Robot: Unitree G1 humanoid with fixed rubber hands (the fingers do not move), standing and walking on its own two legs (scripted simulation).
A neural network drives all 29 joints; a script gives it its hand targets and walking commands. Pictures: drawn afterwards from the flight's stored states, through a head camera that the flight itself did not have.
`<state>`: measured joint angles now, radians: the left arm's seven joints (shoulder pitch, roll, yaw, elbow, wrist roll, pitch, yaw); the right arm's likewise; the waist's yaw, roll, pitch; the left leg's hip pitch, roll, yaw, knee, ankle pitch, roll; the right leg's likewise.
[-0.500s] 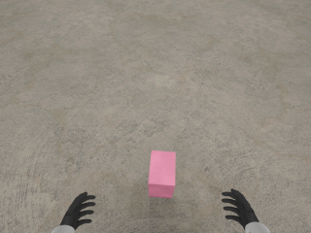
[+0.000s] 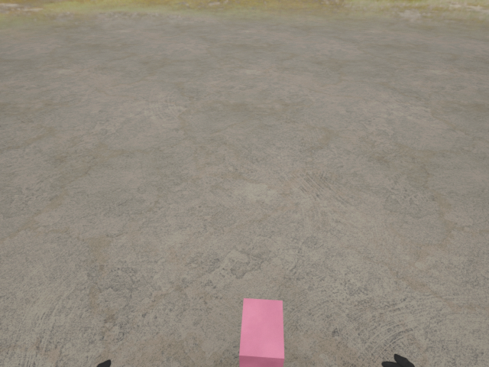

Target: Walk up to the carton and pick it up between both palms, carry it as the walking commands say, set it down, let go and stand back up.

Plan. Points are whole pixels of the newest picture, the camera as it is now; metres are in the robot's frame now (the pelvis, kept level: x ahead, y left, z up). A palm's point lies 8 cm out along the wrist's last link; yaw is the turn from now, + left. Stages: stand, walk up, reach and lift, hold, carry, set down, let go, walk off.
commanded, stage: stand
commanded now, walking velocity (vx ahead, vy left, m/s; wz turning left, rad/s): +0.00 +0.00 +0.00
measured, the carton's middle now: (261, 342) +0.47 -0.05 -0.64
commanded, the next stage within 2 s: none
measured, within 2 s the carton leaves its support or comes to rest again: neither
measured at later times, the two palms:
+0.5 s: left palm out of the picture +0.01 +0.27 -0.11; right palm out of the picture +0.00 -0.26 -0.11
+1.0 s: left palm out of the picture -0.08 +0.27 -0.12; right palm out of the picture -0.04 -0.26 -0.12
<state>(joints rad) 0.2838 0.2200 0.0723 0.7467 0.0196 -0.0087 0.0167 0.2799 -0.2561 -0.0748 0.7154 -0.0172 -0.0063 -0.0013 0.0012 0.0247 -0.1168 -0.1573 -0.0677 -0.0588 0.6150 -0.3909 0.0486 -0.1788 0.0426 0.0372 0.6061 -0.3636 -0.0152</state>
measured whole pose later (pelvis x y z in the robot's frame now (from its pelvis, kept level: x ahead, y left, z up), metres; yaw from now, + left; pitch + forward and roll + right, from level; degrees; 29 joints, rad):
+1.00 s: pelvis -0.08 +0.01 +0.01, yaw +0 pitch -5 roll +0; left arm 0.38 0.25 0.05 1.00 0.01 -0.03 0.02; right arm 0.33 -0.26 -0.04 0.98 -0.01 -0.02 -0.01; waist 0.01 0.01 -0.06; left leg -0.21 -0.08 -0.06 0.52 -0.22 0.04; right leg -0.22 0.03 0.05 0.51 -0.19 0.00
